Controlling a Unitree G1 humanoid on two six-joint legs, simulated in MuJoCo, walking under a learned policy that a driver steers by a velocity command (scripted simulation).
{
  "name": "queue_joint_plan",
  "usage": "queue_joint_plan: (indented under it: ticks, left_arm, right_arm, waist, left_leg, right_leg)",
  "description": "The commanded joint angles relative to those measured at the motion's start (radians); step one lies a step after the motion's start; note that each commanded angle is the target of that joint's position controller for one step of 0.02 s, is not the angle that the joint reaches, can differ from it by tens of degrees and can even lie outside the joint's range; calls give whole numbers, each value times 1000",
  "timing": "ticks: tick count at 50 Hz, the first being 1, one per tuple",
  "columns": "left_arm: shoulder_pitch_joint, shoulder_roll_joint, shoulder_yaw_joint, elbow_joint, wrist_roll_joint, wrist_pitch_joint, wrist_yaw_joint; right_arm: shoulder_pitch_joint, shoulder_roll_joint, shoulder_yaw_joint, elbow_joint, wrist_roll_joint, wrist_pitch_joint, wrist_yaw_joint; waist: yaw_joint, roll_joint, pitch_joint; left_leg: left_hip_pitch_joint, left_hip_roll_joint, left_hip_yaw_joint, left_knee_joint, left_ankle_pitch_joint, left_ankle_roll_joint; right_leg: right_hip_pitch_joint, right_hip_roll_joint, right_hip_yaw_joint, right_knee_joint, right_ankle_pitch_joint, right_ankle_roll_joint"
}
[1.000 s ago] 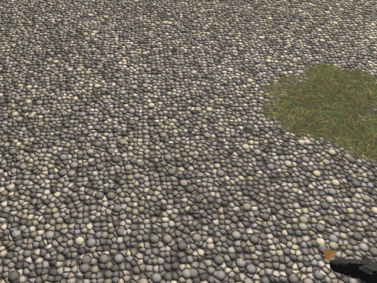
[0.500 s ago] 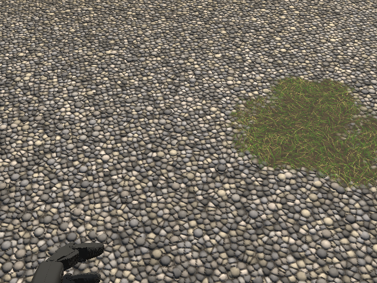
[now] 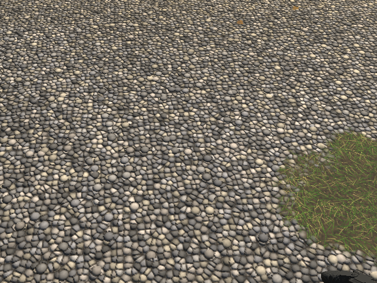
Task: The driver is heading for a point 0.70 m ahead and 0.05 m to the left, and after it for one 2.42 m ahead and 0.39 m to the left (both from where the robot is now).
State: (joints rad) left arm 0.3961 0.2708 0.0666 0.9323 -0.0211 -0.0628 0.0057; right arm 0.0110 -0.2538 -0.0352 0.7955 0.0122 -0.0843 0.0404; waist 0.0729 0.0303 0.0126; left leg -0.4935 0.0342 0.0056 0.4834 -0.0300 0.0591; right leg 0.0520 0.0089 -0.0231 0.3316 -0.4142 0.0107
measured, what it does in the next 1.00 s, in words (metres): walks ahead: right foot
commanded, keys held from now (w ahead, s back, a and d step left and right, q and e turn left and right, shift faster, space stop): w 0.72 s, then w+q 0.12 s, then q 0.16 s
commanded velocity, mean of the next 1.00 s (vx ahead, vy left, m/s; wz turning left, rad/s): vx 0.48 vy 0.00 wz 0.07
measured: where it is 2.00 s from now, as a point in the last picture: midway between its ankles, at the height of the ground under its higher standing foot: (206, 216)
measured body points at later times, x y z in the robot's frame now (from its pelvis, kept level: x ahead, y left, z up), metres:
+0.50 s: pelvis +0.27 +0.02 +0.01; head +0.30 +0.02 +0.46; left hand +0.50 +0.24 -0.08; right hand +0.24 -0.26 -0.13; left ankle +0.13 +0.11 -0.72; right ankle +0.45 -0.11 -0.70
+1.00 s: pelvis +0.55 +0.00 +0.01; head +0.57 +0.01 +0.46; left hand +0.55 +0.28 -0.12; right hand +0.74 -0.23 -0.09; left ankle +0.72 +0.15 -0.69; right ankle +0.45 -0.10 -0.72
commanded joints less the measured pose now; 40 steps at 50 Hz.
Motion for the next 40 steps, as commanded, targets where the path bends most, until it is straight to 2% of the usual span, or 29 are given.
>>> queue_joint_plan:
  ticks: [1,2,3,4,5,6,7,9,11,13,17,21,23,25,26,27,28,29,30,31,32,33,34,35,36,38,40]
  left_arm:
    - [46,53,-7,-77,18,-8,3]
    - [95,7,-24,-60,12,-29,-2]
    - [5,117,4,-72,-14,-44,-7]
    - [-77,142,10,-96,-22,-53,-7]
    - [-122,135,11,-102,-11,-54,0]
    - [-127,125,17,-101,0,-47,4]
    - [-112,105,16,-97,3,-37,4]
    - [-101,71,12,-92,6,-19,6]
    - [-155,69,13,-112,15,-9,9]
    - [-221,61,11,-133,20,-10,7]
    - [-357,33,-3,-168,13,-20,-10]
    - [-474,36,-12,-209,5,-29,-32]
    - [-510,43,-13,-229,3,-36,-45]
    - [-481,66,-7,-227,3,-41,-53]
    - [-424,90,3,-214,5,-41,-53]
    - [-302,122,22,-177,7,-42,-48]
    - [-123,173,44,-126,15,-40,-39]
    - [17,263,67,-100,31,-35,-31]
    - [40,210,51,-87,12,-27,-30]
    - [-28,160,30,-94,4,-26,-28]
    - [-113,134,22,-113,9,-25,-24]
    - [-175,108,13,-117,19,-29,-28]
    - [-211,79,4,-120,27,-36,-31]
    - [-227,72,2,-117,31,-39,-34]
    - [-227,76,4,-111,28,-43,-37]
    - [-216,103,11,-94,30,-51,-30]
    - [-186,122,17,-73,35,-53,-18]
  right_arm:
    - [391,-298,-95,46,-24,-10,-16]
    - [437,-281,-91,66,-7,-4,-9]
    - [391,-202,-66,60,4,-5,-9]
    - [306,-169,-56,41,1,-7,-11]
    - [237,-145,-48,27,-8,-7,-12]
    - [199,-116,-40,19,-18,-11,-9]
    - [188,-103,-36,21,-26,-15,-7]
    - [201,-108,-38,34,-18,-23,-8]
    - [228,-135,-45,52,-15,-25,-17]
    - [262,-146,-46,69,-13,-19,-28]
    - [323,-153,-42,97,-4,-12,-40]
    - [402,-162,-43,139,0,6,-44]
    - [419,-169,-47,153,2,18,-48]
    - [406,-182,-53,154,3,27,-53]
    - [389,-193,-56,150,2,31,-55]
    - [368,-190,-55,145,1,37,-56]
    - [358,-167,-43,129,-7,38,-57]
    - [457,-72,-13,110,-15,21,-46]
    - [466,-52,-3,129,-11,-2,-40]
    - [374,-155,-32,101,18,-21,-33]
    - [293,-167,-34,74,35,-30,-32]
    - [256,-153,-36,67,25,-30,-37]
    - [264,-144,-43,72,12,-19,-42]
    - [292,-118,-41,81,7,-6,-44]
    - [309,-93,-38,87,4,6,-45]
    - [289,-81,-37,79,6,23,-48]
    - [226,-87,-39,58,3,27,-47]
  waist:
    - [-176,89,-318]
    - [-170,254,-412]
    - [-183,166,-292]
    - [-165,113,-170]
    - [-139,51,-99]
    - [-108,49,-57]
    - [-85,65,-56]
    - [-66,57,-47]
    - [-70,35,-16]
    - [-84,23,1]
    - [-127,28,33]
    - [-161,18,71]
    - [-159,20,76]
    - [-126,37,50]
    - [-91,57,9]
    - [-22,58,-66]
    - [51,36,-190]
    - [40,-143,-353]
    - [44,-260,-433]
    - [47,-197,-292]
    - [21,-145,-166]
    - [-12,-83,-74]
    - [-49,-94,-43]
    - [-75,-112,-32]
    - [-88,-113,-28]
    - [-97,-106,-3]
    - [-81,-92,18]
  left_leg:
    - [763,247,-347,20,-68,185]
    - [906,353,-714,-147,-273,275]
    - [829,324,-656,-183,-375,230]
    - [690,292,-521,-201,-324,189]
    - [554,256,-422,-228,-224,171]
    - [457,220,-349,-258,-129,160]
    - [406,200,-306,-285,-77,155]
    - [364,185,-242,-321,15,166]
    - [361,183,-193,-344,108,174]
    - [381,171,-151,-352,163,164]
    - [383,130,-73,-373,121,128]
    - [509,176,-82,-341,124,133]
    - [585,210,-92,-299,183,130]
    - [629,226,-92,-236,320,115]
    - [632,218,-83,-172,481,104]
    - [606,184,-54,-36,620,85]
    - [462,136,-24,181,547,56]
    - [47,-4,30,570,155,-18]
    - [-139,-99,-71,780,-527,-33]
    - [-237,-34,-128,857,-514,-14]
    - [-250,20,-94,829,-426,-3]
    - [-221,60,-74,756,-350,-6]
    - [-157,92,-80,693,-301,-9]
    - [-100,103,-80,664,-274,-16]
    - [-75,108,-74,637,-262,-24]
    - [-108,119,-70,577,-194,-45]
    - [-166,122,-81,479,-78,-58]
  right_leg:
    - [-441,-70,-8,644,448,-52]
    - [-678,50,87,861,-163,-24]
    - [-792,-10,154,960,-151,-41]
    - [-825,-62,125,947,-53,-58]
    - [-789,-105,102,894,37,-58]
    - [-740,-135,103,838,100,-56]
    - [-687,-151,105,812,138,-53]
    - [-662,-159,95,763,172,-39]
    - [-716,-162,85,678,246,-18]
    - [-755,-158,79,565,347,-4]
    - [-697,-118,37,327,531,-7]
    - [-731,-92,29,215,517,-22]
    - [-748,-84,31,182,457,-41]
    - [-683,-61,17,159,380,-68]
    - [-585,-31,-6,156,346,-85]
    - [-408,1,-34,132,364,-112]
    - [-116,-53,20,171,412,-157]
    - [322,-312,417,178,327,-304]
    - [413,-414,730,27,226,-365]
    - [300,-379,639,-13,135,-316]
    - [136,-343,500,-45,158,-282]
    - [-21,-302,403,-92,221,-265]
    - [-120,-265,333,-124,277,-244]
    - [-185,-245,294,-156,297,-241]
    - [-223,-235,264,-179,321,-247]
    - [-251,-236,189,-218,370,-253]
    - [-233,-232,129,-236,404,-243]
